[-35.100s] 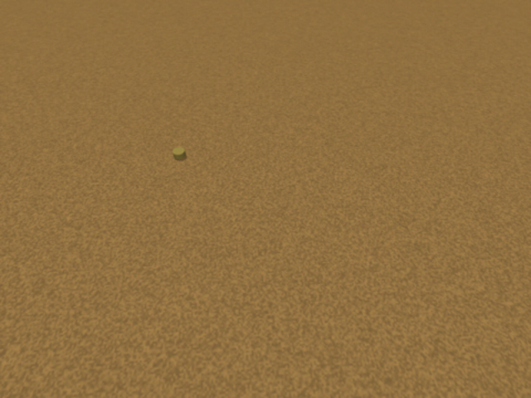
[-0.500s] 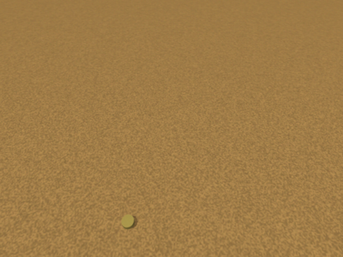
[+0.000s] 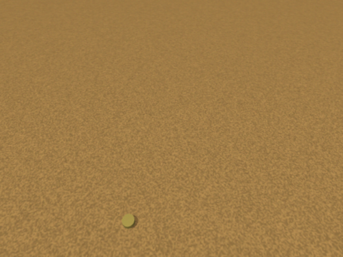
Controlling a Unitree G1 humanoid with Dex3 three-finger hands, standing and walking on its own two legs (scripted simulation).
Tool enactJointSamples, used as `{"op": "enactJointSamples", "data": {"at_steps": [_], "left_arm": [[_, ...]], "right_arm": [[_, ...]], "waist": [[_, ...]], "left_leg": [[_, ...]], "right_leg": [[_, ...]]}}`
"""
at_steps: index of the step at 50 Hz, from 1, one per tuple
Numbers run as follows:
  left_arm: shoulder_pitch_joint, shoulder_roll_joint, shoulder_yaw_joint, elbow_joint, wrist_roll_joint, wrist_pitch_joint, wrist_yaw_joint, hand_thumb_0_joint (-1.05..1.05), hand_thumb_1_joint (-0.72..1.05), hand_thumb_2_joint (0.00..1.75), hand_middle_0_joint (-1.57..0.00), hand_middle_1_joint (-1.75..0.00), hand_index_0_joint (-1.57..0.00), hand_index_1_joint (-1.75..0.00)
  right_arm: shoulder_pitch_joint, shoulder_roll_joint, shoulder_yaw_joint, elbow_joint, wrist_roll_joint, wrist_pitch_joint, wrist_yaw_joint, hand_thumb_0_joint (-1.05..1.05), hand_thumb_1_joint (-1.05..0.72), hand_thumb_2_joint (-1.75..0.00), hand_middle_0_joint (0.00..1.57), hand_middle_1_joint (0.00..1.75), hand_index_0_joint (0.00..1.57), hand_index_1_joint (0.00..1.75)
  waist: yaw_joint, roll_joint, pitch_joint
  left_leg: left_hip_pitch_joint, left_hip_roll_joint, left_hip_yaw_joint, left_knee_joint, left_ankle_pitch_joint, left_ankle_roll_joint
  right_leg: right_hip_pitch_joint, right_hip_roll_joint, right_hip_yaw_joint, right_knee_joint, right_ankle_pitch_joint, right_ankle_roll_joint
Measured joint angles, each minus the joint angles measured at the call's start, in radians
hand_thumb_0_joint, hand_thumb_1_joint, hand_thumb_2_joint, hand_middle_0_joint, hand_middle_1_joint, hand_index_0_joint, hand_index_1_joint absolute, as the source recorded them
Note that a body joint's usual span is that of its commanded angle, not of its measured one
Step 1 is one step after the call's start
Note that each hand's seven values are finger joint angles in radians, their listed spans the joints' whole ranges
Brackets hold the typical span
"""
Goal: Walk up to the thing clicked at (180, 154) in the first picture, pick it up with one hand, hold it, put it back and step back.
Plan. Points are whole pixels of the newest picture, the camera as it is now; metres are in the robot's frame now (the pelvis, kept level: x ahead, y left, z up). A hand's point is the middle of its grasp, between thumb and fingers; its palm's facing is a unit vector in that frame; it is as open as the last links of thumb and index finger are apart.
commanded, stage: stand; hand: left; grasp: from above
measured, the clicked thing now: (128, 221) +0.47 +0.24 -0.77
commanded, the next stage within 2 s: rise first in 0.16 s
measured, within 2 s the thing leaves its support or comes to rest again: neither
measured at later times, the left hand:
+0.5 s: hand out of the picture +0.15 +0.25 -0.17, palm faces -0.01 -0.94 -0.33, open 8.9 cm
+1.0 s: hand out of the picture +0.14 +0.26 -0.22, palm faces -0.12 -0.89 -0.44, open 14.0 cm
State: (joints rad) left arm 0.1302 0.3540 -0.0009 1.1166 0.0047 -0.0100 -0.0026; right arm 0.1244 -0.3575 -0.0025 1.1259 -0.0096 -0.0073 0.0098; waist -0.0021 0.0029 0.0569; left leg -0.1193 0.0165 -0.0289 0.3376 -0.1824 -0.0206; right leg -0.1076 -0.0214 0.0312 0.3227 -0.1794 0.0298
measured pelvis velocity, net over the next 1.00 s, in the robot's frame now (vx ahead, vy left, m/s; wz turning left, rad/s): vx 0.00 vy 0.01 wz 0.00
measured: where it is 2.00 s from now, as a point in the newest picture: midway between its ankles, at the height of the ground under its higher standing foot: outside the picture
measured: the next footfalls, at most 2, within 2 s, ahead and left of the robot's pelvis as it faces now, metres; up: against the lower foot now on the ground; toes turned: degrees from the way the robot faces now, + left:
none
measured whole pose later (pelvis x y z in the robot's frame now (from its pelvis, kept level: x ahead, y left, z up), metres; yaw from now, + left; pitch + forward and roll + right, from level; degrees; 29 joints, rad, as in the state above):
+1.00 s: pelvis +0.00 +0.01 -0.08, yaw +0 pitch +16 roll -2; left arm 0.23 0.32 0.13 0.49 0.22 0.24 -0.01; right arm 0.19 -0.24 -0.03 0.58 0.01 -0.12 -0.03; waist -0.02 0.01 -0.10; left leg -0.85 0.02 -0.06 1.09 -0.52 -0.02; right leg -0.82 0.00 0.02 1.04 -0.50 0.04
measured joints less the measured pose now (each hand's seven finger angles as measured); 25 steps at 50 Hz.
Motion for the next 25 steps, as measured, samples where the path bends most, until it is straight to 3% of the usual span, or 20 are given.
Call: {"op": "enactJointSamples", "data": {"at_steps": [14,18,21,25], "left_arm": [[-0.002,0.0,0.0,-0.001,0.0,0.0,0.002,0.0,0.9,0.9,-0.2,-0.3,-0.21,-0.3],[-0.059,-0.025,0.045,-0.047,-0.022,-0.023,0.017,0.01,0.83,0.91,-0.21,-0.36,-0.21,-0.37],[-0.147,-0.025,0.092,-0.035,0.011,-0.014,-0.004,0.01,0.71,0.91,-0.22,-0.47,-0.21,-0.48],[-0.193,-0.007,0.146,-0.071,0.085,0.008,-0.037,0.01,0.49,0.89,-0.2,-0.65,-0.2,-0.65]], "right_arm": [[-0.005,0.0,0.001,-0.003,0.001,0.0,-0.002,0.01,-0.9,-0.9,0.2,0.3,0.2,0.3],[0.047,0.014,0.008,-0.163,0.048,-0.028,-0.034,0.01,-0.92,-0.9,0.2,0.3,0.2,0.3],[0.05,0.049,-0.001,-0.241,0.047,-0.038,-0.042,0.01,-0.92,-0.9,0.2,0.3,0.2,0.3],[0.064,0.094,-0.017,-0.316,0.031,-0.043,-0.035,0.01,-0.91,-0.9,0.2,0.3,0.2,0.3]], "waist": [[0.0,0.003,0.002],[-0.003,0.006,-0.005],[-0.007,-0.001,-0.006],[-0.02,-0.013,-0.039]], "left_leg": [[0.002,0.0,-0.003,0.004,-0.005,0.0],[-0.11,-0.004,-0.016,0.099,-0.035,0.002],[-0.207,-0.001,-0.017,0.181,-0.06,-0.001],[-0.325,0.005,-0.012,0.29,-0.105,-0.004]], "right_leg": [[0.006,0.0,-0.003,-0.001,-0.003,0.0],[-0.099,-0.001,-0.015,0.09,-0.036,-0.001],[-0.197,0.005,-0.013,0.171,-0.061,-0.001],[-0.318,0.013,-0.005,0.279,-0.101,-0.004]]}}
